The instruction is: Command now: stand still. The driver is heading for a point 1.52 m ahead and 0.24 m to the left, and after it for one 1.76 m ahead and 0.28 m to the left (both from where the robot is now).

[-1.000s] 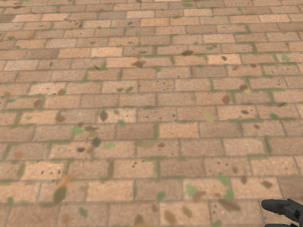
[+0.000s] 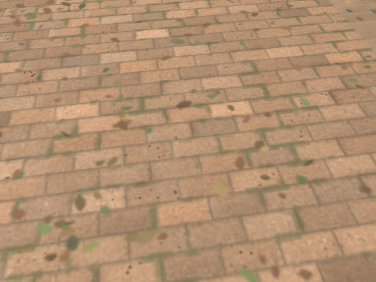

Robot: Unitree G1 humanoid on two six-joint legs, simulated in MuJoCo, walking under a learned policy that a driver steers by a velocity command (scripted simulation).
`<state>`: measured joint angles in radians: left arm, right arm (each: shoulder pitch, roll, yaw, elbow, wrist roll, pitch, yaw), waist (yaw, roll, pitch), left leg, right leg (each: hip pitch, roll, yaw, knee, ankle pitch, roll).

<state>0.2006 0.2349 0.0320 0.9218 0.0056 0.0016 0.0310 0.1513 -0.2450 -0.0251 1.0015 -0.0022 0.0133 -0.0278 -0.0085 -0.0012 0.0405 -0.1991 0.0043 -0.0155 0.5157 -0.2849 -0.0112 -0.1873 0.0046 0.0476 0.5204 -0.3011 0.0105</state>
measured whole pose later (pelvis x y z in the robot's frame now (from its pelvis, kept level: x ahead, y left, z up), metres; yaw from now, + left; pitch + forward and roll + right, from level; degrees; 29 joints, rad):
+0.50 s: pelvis -0.01 +0.00 +0.00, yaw +0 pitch -2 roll +0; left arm 0.24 0.21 0.02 1.08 0.00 0.00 0.04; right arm 0.21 -0.21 -0.01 1.10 0.00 0.01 -0.04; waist -0.01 0.00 0.04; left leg -0.21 0.00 -0.02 0.50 -0.26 -0.01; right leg -0.19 0.00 0.04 0.49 -0.27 0.01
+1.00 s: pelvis -0.01 +0.00 +0.00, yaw +0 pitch -1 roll +0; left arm 0.28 0.18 0.01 1.11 0.00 0.00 0.04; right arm 0.27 -0.18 -0.01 1.11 0.00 0.00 -0.04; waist 0.00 0.00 0.04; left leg -0.22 0.00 -0.02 0.50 -0.26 -0.01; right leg -0.20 0.00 0.04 0.49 -0.27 0.02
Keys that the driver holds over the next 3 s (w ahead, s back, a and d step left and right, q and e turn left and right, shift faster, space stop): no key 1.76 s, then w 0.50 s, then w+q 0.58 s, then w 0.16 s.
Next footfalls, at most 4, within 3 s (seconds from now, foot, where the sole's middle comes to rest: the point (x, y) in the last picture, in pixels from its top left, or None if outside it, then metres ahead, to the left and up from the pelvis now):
2.46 left None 0.43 0.10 -0.77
2.96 right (205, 223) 0.74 -0.04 -0.77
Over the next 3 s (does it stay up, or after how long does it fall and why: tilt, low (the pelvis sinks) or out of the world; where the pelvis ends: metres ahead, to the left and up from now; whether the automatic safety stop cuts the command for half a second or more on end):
stays up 0.57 0.02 -0.01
